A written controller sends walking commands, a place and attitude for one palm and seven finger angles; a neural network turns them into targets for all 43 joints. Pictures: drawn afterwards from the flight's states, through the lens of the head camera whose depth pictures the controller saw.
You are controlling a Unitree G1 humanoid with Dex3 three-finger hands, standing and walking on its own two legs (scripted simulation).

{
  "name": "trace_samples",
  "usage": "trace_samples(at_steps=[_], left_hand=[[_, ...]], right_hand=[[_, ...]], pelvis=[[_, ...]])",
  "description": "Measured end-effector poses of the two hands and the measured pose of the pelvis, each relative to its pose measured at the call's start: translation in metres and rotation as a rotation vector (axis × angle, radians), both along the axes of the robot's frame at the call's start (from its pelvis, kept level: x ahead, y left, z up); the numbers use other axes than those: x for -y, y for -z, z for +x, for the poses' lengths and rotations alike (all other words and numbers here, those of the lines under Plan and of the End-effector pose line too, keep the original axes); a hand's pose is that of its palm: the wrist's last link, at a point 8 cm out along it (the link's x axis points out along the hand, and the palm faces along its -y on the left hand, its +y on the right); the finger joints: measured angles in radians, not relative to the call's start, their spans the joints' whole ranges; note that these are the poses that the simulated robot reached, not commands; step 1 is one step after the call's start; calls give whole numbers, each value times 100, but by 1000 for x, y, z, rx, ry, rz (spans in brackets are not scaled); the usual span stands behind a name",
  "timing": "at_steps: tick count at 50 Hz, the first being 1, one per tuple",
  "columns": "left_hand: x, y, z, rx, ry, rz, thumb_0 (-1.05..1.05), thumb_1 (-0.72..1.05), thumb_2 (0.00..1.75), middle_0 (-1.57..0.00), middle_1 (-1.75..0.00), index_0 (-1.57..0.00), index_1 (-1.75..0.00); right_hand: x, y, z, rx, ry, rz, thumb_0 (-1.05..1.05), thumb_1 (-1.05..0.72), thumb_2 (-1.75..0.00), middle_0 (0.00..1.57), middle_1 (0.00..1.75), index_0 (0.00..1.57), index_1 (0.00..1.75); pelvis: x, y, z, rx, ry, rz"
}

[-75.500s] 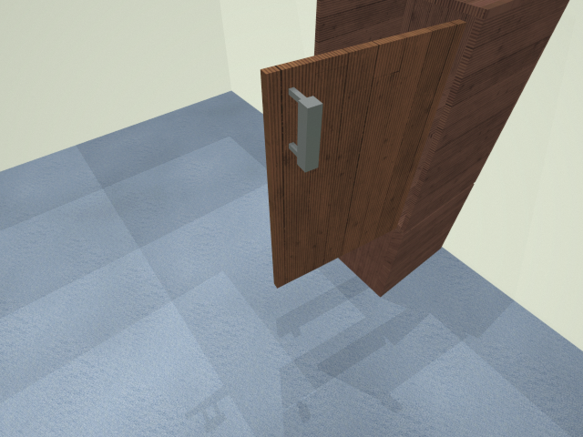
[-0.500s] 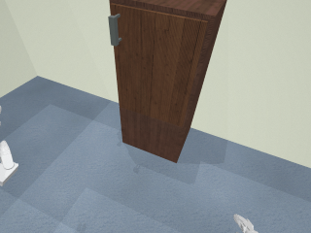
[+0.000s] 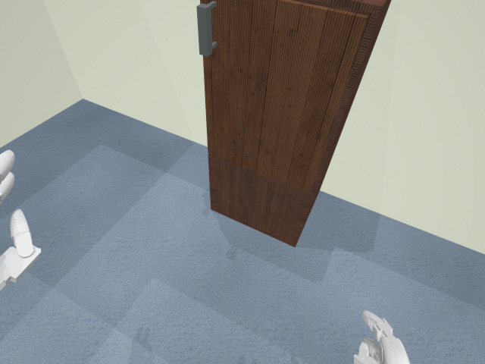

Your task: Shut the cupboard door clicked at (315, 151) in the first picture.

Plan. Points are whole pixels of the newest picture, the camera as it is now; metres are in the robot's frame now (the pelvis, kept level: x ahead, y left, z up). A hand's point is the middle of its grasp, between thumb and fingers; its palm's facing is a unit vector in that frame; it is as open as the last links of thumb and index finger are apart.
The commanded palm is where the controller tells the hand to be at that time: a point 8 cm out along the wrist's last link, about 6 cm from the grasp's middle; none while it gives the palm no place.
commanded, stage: stop stepping back and stand still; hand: left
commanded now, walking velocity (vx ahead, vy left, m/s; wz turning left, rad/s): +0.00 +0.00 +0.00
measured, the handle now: (209, 28) +0.88 +0.15 +0.17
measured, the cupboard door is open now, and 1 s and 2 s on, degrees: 1 1 1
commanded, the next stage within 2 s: let the arm hang, fingers relaxed in 0.82 s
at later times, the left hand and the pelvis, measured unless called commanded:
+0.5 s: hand out of the picture +0.18 +0.28 +0.17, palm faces +0.41 -0.81 -0.42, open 7.4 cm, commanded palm +0.12 +0.32 +0.19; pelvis -0.02 +0.02 +0.01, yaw +0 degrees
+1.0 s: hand (15, 310) +0.16 +0.30 +0.09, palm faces +0.30 -0.83 -0.47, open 7.4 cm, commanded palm none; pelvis -0.05 +0.03 +0.00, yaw +2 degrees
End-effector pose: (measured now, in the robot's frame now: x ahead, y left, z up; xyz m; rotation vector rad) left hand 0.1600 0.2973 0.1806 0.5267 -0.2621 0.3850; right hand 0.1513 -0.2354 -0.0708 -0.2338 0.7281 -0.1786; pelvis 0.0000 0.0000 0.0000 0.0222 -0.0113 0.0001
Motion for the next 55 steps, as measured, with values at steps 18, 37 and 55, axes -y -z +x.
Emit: trace_samples(at_steps=[18,37,55], left_hand=[[-22,3,-3,-84,-10,-18,1,89,90,-21,-30,-21,-30],[-35,3,-51,-66,-68,-41,1,89,90,-21,-30,-21,-30],[-15,208,-69,-946,-73,-293,0,90,90,-20,-30,-20,-29]], right_hand=[[-29,-8,3,-3,-23,34,1,-90,-90,20,30,20,30],[-27,-1,-57,-39,0,19,1,-90,-90,20,29,20,30],[-14,37,-52,-140,-88,47,1,-90,-90,20,30,20,30]], pelvis=[[-16,-7,-3,-25,9,-31],[-24,-10,-40,0,-11,-55],[-31,2,-56,-2,-30,-38]])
